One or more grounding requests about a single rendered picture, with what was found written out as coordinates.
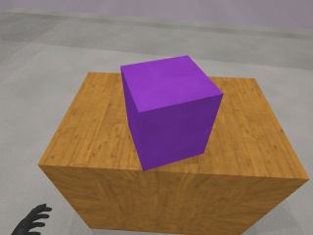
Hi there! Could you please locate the carton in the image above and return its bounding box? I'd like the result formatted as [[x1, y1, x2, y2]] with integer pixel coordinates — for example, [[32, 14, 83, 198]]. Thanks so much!
[[120, 55, 224, 171]]

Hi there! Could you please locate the left robot hand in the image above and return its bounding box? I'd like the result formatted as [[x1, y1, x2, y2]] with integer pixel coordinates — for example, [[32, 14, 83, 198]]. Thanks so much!
[[11, 204, 52, 235]]

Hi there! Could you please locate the pedestal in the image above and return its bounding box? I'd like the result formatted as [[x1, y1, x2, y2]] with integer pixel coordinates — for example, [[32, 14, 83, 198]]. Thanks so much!
[[38, 71, 310, 235]]

